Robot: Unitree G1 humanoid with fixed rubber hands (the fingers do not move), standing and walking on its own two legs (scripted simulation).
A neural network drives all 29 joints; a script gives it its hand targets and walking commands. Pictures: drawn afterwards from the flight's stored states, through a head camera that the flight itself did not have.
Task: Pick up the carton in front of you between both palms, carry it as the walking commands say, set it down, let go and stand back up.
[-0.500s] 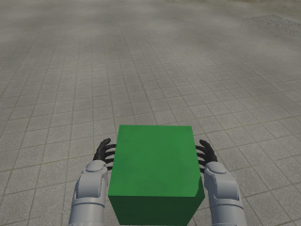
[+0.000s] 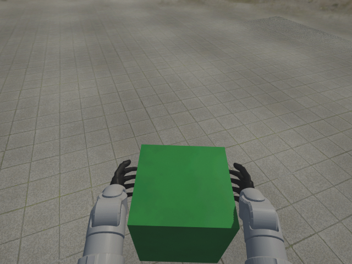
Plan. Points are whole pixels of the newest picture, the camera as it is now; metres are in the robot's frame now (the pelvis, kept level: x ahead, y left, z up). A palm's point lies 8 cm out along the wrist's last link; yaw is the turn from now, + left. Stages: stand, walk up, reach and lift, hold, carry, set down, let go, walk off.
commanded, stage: hold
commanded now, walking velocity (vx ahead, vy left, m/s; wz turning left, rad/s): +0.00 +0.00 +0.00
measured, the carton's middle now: (180, 205) +0.30 +0.00 -0.03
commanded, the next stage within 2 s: set down in 0.02 s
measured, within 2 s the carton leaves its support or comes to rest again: neither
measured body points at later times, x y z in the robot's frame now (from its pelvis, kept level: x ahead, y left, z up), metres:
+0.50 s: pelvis -0.02 +0.02 -0.03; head +0.08 +0.03 +0.41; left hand +0.34 +0.18 -0.06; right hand +0.36 -0.12 -0.06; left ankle +0.05 +0.12 -0.74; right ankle +0.02 -0.10 -0.74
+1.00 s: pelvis -0.04 +0.00 -0.16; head +0.19 +0.01 +0.23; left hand +0.39 +0.19 -0.23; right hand +0.42 -0.11 -0.23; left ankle +0.05 +0.12 -0.74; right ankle +0.02 -0.10 -0.74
